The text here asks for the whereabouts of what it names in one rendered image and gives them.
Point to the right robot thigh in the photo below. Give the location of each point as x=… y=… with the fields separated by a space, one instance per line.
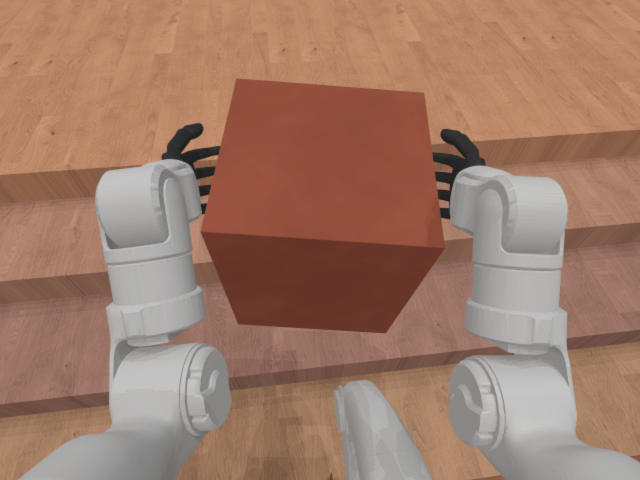
x=383 y=446

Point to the carton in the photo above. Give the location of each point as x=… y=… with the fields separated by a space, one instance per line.
x=323 y=211

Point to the left robot hand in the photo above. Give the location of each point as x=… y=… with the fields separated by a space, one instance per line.
x=177 y=145

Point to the right robot forearm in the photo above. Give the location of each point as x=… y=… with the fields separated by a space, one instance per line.
x=518 y=227

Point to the right robot upper arm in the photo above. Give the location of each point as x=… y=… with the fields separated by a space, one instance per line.
x=519 y=412

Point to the right robot hand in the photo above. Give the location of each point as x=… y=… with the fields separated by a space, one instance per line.
x=470 y=153

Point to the robot right shin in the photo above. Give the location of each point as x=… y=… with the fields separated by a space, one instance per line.
x=350 y=460

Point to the left robot forearm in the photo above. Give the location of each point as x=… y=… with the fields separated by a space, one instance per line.
x=143 y=215

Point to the left robot upper arm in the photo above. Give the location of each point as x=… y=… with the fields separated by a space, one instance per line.
x=164 y=400

